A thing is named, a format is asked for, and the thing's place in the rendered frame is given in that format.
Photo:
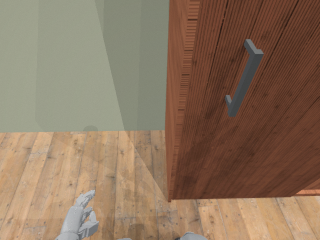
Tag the wardrobe door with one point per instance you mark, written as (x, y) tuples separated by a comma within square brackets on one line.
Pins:
[(314, 186), (271, 148)]

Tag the left robot hand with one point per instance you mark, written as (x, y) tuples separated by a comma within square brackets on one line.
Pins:
[(74, 221)]

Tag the handle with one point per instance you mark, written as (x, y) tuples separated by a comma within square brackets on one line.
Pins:
[(250, 69)]

